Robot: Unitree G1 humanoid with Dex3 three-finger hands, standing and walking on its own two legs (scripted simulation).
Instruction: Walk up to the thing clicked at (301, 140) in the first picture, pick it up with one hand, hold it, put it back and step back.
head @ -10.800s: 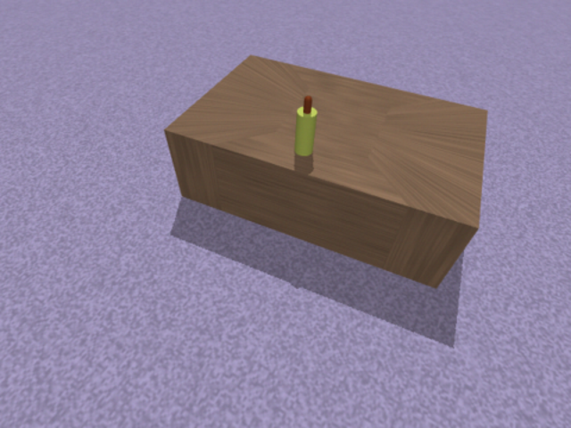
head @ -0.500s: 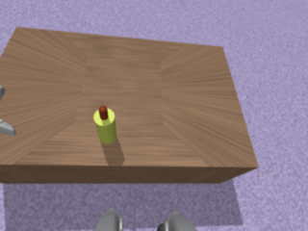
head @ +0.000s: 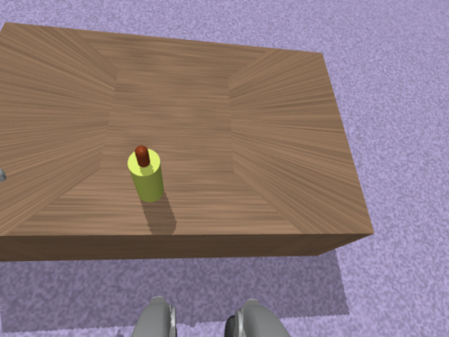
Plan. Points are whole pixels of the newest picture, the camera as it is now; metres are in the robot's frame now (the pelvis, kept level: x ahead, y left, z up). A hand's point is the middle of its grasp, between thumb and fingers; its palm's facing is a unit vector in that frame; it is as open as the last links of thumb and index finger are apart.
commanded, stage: go down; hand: left
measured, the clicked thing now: (146, 172) +0.48 +0.15 -0.20
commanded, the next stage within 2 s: none
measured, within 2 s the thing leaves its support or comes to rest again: neither
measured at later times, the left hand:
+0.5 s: hand out of the picture +0.43 +0.36 +0.05, palm faces +0.12 -0.99 -0.06, open 17.3 cm
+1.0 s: hand out of the picture +0.43 +0.36 +0.05, palm faces +0.12 -0.99 -0.03, open 17.3 cm
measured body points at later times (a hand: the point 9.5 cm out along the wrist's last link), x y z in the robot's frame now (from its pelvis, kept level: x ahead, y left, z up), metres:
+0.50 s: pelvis +0.00 +0.00 -0.01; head +0.14 +0.05 +0.42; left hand +0.42 +0.41 +0.06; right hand +0.03 -0.28 -0.10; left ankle +0.02 +0.09 -0.67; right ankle +0.02 -0.14 -0.67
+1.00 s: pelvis +0.01 +0.00 +0.00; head +0.14 +0.05 +0.42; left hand +0.42 +0.41 +0.06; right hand +0.04 -0.28 -0.09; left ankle +0.02 +0.09 -0.67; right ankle +0.02 -0.14 -0.67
